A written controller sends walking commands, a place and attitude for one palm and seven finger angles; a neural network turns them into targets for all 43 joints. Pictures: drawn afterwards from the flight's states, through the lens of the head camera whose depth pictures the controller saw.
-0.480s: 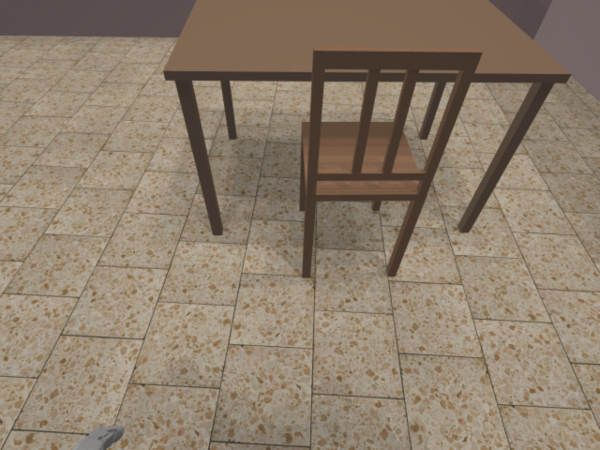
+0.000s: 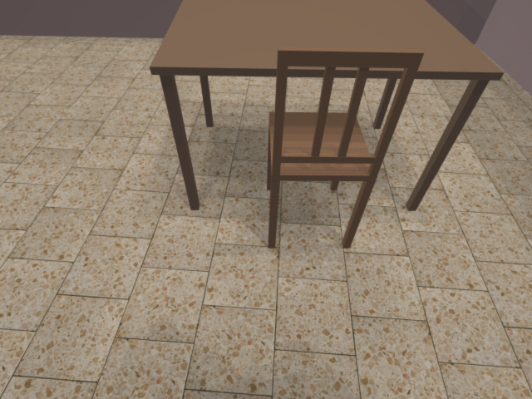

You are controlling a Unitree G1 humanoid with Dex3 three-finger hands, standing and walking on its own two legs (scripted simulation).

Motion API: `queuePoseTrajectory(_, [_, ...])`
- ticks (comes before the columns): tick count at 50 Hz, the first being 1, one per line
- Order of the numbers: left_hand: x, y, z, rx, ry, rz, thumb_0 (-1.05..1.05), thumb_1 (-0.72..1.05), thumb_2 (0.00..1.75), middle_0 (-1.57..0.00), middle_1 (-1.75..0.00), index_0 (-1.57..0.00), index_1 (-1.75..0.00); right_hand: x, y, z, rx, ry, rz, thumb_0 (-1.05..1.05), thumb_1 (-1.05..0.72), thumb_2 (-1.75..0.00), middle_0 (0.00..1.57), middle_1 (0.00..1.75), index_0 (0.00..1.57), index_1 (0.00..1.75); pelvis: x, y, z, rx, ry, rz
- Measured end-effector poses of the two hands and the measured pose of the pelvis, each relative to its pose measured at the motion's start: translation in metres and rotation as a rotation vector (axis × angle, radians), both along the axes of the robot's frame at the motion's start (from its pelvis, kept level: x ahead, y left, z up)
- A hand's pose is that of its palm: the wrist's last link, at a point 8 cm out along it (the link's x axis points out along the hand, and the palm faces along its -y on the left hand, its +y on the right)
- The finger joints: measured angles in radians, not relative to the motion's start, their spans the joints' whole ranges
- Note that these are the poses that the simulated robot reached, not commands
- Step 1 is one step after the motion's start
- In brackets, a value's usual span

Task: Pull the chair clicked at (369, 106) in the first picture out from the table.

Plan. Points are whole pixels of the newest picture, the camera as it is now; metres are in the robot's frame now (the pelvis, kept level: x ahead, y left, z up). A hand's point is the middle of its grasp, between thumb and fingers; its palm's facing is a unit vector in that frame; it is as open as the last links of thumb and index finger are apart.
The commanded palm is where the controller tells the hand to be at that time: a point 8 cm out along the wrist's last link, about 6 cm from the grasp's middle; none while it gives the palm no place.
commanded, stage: stand and wait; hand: left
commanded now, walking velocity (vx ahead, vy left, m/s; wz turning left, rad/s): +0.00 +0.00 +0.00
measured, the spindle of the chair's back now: (322, 115) +0.90 -0.11 -0.07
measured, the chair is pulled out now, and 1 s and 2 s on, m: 0.00 0.00 0.00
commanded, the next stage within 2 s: look at it before walking up in 0.42 s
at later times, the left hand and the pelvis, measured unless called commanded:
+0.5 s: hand out of the picture +0.07 +0.23 -0.15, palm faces -0.03 -0.94 -0.33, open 7.4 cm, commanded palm none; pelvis -0.01 -0.01 +0.00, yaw +0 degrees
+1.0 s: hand out of the picture +0.07 +0.23 -0.15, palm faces -0.03 -0.95 -0.32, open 7.4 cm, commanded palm none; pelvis +0.00 -0.02 +0.00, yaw +0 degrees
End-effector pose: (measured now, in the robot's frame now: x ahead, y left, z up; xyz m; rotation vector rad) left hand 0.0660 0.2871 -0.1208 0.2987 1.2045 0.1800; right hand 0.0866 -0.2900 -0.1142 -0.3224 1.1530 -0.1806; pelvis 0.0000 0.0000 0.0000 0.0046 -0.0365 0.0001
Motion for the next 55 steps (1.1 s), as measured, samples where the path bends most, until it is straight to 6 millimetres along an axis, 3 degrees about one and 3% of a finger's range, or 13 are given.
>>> queuePoseTrajectory(10, [-0.013,-0.002,0.003,0.013,0.025,0.007,0.01,0.9,0.9,-0.2,-0.3,-0.2,-0.3,-0.027,-0.009,-0.004,0.003,0.058,-0.026,0.01,-0.9,-0.9,0.2,0.3,0.21,0.3,-0.007,-0.006,0.002,0.0,-0.004,0.0])
queuePoseTrajectory(21, [-0.008,-0.01,0.005,0.011,0.009,-0.005,0.01,0.9,0.9,-0.2,-0.3,-0.2,-0.3,-0.038,-0.012,-0.007,0.016,0.074,-0.034,0.01,-0.9,-0.9,0.2,0.3,0.21,0.3,-0.011,-0.011,0.003,0.002,0.0,-0.003])
queuePoseTrajectory(55, [0.004,-0.014,0.004,0.005,0.012,-0.001,0.0,0.9,0.9,-0.2,-0.3,-0.2,-0.3,-0.015,-0.016,-0.002,0.007,0.056,-0.026,0.01,-0.9,-0.9,0.2,0.3,0.21,0.3,0.001,-0.016,0.005,-0.001,0.01,-0.005])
